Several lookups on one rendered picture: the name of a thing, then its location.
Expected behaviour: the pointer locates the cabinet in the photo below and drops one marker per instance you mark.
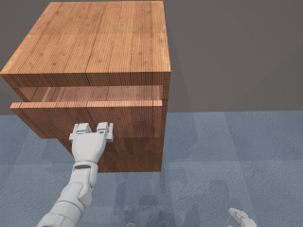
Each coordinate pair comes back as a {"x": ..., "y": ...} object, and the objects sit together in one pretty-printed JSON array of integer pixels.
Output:
[{"x": 101, "y": 43}]

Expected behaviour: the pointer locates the handle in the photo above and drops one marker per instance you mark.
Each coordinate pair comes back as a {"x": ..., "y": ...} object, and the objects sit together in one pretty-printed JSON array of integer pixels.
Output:
[{"x": 109, "y": 136}]

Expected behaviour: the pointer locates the drawer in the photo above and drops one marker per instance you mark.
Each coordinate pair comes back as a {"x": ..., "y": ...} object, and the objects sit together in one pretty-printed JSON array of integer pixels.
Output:
[{"x": 134, "y": 111}]

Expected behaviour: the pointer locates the left robot forearm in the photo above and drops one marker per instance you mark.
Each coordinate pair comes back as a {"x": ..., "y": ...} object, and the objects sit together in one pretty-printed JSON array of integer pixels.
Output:
[{"x": 75, "y": 197}]

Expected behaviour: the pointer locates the left robot hand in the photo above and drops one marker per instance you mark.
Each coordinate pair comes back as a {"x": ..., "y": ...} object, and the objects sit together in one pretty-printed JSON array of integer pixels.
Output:
[{"x": 88, "y": 145}]

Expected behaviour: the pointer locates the right robot hand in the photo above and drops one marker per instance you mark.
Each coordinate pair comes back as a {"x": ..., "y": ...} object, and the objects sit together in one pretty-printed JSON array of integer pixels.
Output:
[{"x": 241, "y": 218}]

